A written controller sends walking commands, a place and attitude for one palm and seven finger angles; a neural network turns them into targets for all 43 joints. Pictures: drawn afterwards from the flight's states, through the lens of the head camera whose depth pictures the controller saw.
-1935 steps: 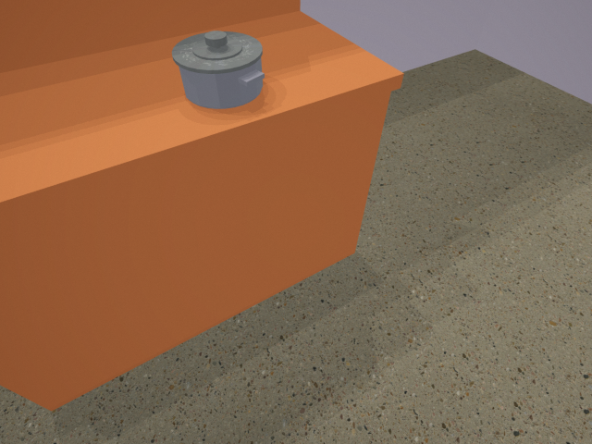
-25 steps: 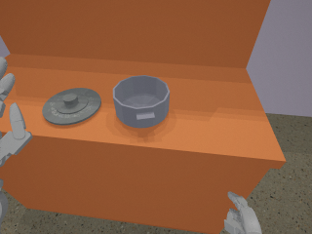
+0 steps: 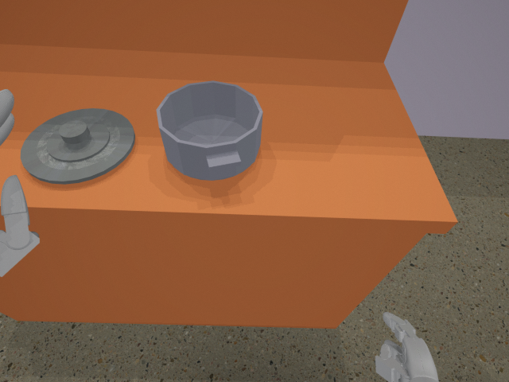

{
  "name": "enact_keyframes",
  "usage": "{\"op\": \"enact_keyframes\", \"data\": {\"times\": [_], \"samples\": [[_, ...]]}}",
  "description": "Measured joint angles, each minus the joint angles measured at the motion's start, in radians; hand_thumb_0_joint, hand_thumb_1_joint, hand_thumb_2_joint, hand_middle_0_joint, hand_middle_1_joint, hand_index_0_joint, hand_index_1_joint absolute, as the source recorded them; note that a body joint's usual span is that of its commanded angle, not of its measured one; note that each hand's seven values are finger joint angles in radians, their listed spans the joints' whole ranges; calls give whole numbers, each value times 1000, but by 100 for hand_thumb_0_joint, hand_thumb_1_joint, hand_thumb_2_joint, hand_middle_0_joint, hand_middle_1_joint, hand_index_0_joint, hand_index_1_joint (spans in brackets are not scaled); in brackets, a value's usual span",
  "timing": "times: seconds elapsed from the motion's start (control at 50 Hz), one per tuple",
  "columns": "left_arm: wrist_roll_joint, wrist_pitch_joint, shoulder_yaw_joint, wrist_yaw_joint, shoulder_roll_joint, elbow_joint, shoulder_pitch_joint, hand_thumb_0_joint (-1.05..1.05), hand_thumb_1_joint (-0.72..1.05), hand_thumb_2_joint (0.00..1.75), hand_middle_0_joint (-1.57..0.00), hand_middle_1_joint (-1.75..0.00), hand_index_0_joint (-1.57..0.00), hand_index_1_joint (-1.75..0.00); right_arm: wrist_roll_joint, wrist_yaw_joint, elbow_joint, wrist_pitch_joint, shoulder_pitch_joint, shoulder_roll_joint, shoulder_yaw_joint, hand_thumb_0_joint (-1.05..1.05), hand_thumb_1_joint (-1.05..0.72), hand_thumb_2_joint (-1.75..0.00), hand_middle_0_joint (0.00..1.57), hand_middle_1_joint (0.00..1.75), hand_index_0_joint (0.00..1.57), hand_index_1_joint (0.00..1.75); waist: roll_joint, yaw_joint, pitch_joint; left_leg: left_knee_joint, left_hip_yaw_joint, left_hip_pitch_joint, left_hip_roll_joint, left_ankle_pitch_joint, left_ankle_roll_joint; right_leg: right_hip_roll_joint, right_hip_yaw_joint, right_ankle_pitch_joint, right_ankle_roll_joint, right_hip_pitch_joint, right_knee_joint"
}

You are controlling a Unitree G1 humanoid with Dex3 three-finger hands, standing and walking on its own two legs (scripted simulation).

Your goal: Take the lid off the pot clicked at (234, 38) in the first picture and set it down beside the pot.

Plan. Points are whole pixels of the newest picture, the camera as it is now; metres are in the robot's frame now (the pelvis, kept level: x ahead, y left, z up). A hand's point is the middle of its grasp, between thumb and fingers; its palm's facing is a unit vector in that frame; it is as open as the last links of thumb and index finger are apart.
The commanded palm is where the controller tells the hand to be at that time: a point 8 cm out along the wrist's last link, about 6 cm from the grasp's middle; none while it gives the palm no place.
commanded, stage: step back with the hand held close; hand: left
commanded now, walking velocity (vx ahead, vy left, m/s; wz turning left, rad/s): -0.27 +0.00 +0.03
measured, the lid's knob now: (74, 132) +0.50 +0.36 +0.08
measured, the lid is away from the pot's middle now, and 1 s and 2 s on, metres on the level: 0.25 0.25 0.25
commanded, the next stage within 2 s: stop stepping back and stand still in 1.18 s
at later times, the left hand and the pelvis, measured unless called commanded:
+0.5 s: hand out of the picture +0.14 +0.23 +0.25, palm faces +0.46 -0.80 -0.39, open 7.4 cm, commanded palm +0.08 +0.29 +0.26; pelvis -0.05 +0.01 -0.01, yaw +1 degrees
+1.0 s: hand out of the picture +0.09 +0.27 +0.26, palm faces +0.46 -0.82 -0.34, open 7.4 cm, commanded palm +0.02 +0.32 +0.26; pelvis -0.11 +0.03 -0.01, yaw +0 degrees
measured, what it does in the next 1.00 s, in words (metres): walks backwards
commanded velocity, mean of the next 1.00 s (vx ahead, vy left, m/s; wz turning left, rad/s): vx -0.35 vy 0.00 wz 0.01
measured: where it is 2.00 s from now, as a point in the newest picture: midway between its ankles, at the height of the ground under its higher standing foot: outside the picture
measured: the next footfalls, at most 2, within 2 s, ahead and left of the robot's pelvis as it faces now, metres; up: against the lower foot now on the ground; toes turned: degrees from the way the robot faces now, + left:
right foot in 1.18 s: -0.20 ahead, -0.11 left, +0.00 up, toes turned -5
left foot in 1.34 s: -0.09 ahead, +0.15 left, +0.00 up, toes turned -6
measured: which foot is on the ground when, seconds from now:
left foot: down 0.00-1.00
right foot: down 0.00-0.90, up 0.92-1.00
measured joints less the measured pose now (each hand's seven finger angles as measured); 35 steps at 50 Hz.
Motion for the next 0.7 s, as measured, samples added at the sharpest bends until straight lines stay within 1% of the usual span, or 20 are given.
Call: {"op": "enact_keyframes", "data": {"times": [0.1,0.16,0.22,0.28,0.34,0.42,0.46,0.52,0.56,0.6,0.62,0.64,0.7], "samples": [[-1,-17,42,15,33,-48,25,1,89,90,-21,-31,-21,-30,1,1,-5,-10,8,14,-2,2,-90,-89,20,30,20,30,-10,3,7,27,-3,-41,-6,7,5,-6,-4,-2,3,-44,40],[-1,-26,59,27,32,-53,16,1,89,90,-21,-31,-21,-30,0,0,-4,-24,10,21,2,2,-90,-89,20,30,20,30,-1,7,3,45,-8,-59,-6,9,5,-6,-10,-3,2,-61,59],[1,-35,66,37,17,-38,-10,1,89,90,-21,-31,-21,-30,2,-3,-2,-35,11,24,7,2,-90,-89,20,30,21,30,17,10,-9,70,-16,-79,-1,7,3,0,-19,0,1,-72,70],[2,-40,61,48,-4,-17,-35,1,89,90,-21,-31,-21,-30,4,-5,6,-39,14,26,10,1,-90,-89,20,30,21,30,29,9,-28,96,-23,-98,8,-5,-3,8,-26,6,-2,-79,72],[7,-43,41,57,-27,0,-60,1,89,90,-21,-31,-21,-30,2,-6,16,-40,19,21,9,1,-90,-89,20,30,21,30,32,2,-44,123,-27,-116,14,-31,-8,12,-31,11,-3,-86,75],[12,-45,17,64,-45,10,-83,1,89,90,-21,-31,-21,-30,0,-14,20,-45,26,11,7,1,-90,-89,20,30,21,30,25,-10,-46,126,-26,-126,16,9,3,12,-34,16,2,-96,84],[14,-48,15,66,-43,10,-85,1,89,90,-21,-31,-21,-30,0,-17,17,-50,29,10,6,1,-90,-89,20,30,21,30,14,-14,-42,121,-21,-128,13,13,9,10,-31,13,-2,-104,89],[23,-52,23,64,-39,10,-83,1,89,90,-21,-31,-21,-30,-9,-19,7,-61,35,12,3,1,-90,-89,20,30,21,30,8,-18,-34,103,-18,-134,13,28,14,16,-23,-56,-15,-124,133],[25,-53,34,62,-29,2,-75,1,89,90,-21,-31,-21,-30,-15,-16,3,-71,41,17,1,1,-90,-89,20,30,21,30,5,-19,-36,87,-20,-141,11,45,13,23,-20,-84,-21,-118,165],[24,-57,50,61,-14,-13,-59,1,89,90,-21,-31,-21,-30,-18,-9,3,-78,47,24,1,1,-90,-89,20,30,21,30,-4,-13,-48,82,-14,-158,8,55,10,24,-19,-73,-29,-87,148],[24,-61,58,61,-8,-23,-51,1,89,90,-21,-31,-21,-30,-19,-6,5,-80,44,26,2,1,-90,-89,20,30,21,30,-7,-7,-53,87,-8,-171,10,57,8,23,-16,-70,-28,-76,124],[23,-67,57,59,-12,-29,-50,1,89,90,-21,-31,-21,-30,-21,-5,11,-79,34,25,2,1,-90,-89,20,30,21,30,4,-3,-48,91,-10,-180,20,58,6,33,-17,-66,-23,-79,115],[22,-85,39,54,-7,-39,-65,1,89,90,-21,-31,-21,-30,-21,-1,31,-72,11,22,1,1,-90,-89,20,30,21,30,26,-3,-29,94,-21,-190,36,65,-9,50,-25,-43,-17,-81,98]]}}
